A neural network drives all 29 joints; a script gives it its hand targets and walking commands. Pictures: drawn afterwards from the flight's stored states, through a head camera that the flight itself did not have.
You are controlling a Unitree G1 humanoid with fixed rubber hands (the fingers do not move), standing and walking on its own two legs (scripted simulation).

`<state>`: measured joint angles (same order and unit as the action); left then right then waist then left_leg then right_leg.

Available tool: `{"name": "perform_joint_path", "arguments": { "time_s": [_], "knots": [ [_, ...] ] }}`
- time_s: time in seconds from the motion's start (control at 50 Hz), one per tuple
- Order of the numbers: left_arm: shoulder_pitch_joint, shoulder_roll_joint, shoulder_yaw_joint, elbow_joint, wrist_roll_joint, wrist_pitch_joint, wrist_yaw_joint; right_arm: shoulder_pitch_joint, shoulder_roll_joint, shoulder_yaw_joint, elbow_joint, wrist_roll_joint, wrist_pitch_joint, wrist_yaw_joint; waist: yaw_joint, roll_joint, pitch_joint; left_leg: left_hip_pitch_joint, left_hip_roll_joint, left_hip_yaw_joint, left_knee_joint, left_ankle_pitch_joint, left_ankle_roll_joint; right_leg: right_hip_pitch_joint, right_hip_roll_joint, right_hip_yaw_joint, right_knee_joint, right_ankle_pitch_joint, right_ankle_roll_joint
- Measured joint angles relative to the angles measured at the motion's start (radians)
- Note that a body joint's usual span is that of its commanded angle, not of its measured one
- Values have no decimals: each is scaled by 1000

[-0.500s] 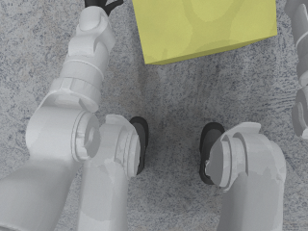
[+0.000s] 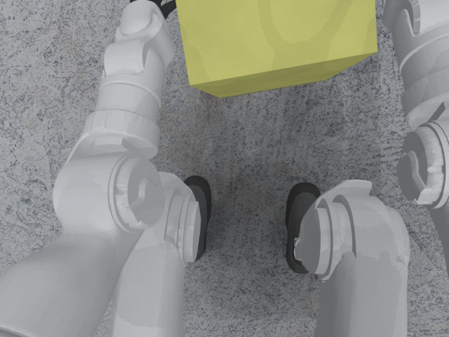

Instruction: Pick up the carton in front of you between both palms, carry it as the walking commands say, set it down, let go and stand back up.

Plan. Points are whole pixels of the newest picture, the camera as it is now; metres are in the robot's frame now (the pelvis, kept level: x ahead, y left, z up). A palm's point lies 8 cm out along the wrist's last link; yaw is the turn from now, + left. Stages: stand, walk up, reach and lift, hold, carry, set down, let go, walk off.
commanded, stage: reach and lift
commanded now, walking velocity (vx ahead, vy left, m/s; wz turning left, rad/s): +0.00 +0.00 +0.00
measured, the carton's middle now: (265, 14) +0.55 -0.05 -0.24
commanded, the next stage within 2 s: none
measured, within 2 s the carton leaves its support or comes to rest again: neither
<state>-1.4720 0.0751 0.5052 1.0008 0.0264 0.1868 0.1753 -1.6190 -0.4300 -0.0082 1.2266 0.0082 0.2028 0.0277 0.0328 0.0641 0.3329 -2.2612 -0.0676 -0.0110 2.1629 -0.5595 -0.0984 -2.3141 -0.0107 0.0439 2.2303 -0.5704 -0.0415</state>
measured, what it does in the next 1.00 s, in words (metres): rises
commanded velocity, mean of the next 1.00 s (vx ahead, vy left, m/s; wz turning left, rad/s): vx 0.00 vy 0.00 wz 0.00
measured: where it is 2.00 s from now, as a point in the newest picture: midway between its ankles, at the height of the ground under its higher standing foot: (244, 236)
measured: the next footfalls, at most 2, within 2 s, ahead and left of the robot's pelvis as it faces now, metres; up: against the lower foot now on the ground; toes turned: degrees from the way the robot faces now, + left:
none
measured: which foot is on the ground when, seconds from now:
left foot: down 0.00-1.00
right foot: down 0.00-1.00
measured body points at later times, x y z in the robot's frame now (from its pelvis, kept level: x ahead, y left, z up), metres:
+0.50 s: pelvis -0.01 +0.02 +0.08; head +0.27 -0.05 +0.44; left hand +0.51 +0.10 +0.02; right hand +0.52 -0.20 +0.01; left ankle +0.13 +0.14 -0.33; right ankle +0.10 -0.11 -0.33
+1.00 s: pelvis +0.03 +0.02 +0.20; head +0.23 -0.04 +0.60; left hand +0.49 +0.11 +0.16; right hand +0.47 -0.19 +0.15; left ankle +0.13 +0.14 -0.33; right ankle +0.10 -0.11 -0.33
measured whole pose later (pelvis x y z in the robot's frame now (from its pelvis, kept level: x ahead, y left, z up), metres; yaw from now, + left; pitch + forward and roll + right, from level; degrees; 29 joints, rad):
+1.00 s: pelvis +0.03 +0.02 +0.20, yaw -7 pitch +38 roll +2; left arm -0.77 -0.15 0.51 0.52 0.18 0.36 0.10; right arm -0.87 -0.03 -0.33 0.69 -0.22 0.42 0.01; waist 0.03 0.03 -0.23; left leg -1.68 -0.06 -0.06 1.53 -0.51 -0.05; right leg -1.72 0.05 0.07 1.54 -0.48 0.02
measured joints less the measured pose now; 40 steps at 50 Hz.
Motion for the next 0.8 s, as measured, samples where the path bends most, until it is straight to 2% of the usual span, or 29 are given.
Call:
{"name": "perform_joint_path", "arguments": {
  "time_s": [0.08, 0.14, 0.22, 0.28, 0.42, 0.5, 0.62, 0.8],
  "knots": [
    [52, -9, -21, -65, -33, 14, 14, 79, 24, 7, -85, 18, 21, -32, 7, 10, -45, -12, -5, -13, 4, -9, -6, -10, 2, -8, -2, -6, -2],
    [126, -32, -35, -154, -62, 20, 34, 147, 48, 22, -162, 31, 49, -66, 16, 17, -88, -7, -16, -26, -3, -16, -16, -8, 17, -7, -17, -2, 7],
    [264, -75, -24, -299, -77, 42, 29, 226, 93, 0, -263, 19, 92, -72, 9, 20, -163, 16, -32, -41, -34, -21, -27, 11, 42, 5, -61, 14, 30],
    [336, -110, -1, -365, -51, 66, 22, 271, 133, -54, -302, -16, 126, -61, -6, 17, -230, 39, -27, -40, -72, -14, -20, 37, 55, 12, -109, 29, 47],
    [359, -186, 122, -351, 139, 127, -23, 310, 200, -235, -254, -164, 173, -13, -7, -17, -365, 121, -6, -27, -198, 17, 14, 123, 72, 28, -249, 69, 64],
    [373, -199, 149, -362, 197, 150, -42, 331, 239, -313, -252, -243, 175, 1, -4, -33, -410, 164, -14, -27, -275, 38, 14, 168, 72, 34, -326, 88, 66],
    [419, -202, 125, -406, 202, 163, -56, 404, 292, -364, -330, -286, 173, 7, -11, -32, -454, 215, -23, -40, -368, 61, 23, 230, 56, 24, -421, 100, 64],
    [548, -223, 47, -493, 165, 180, -56, 579, 339, -333, -498, -234, 208, 2, -10, -28, -508, 338, -9, -47, -476, 53, 34, 357, 58, 20, -538, 95, 67]
  ]
}}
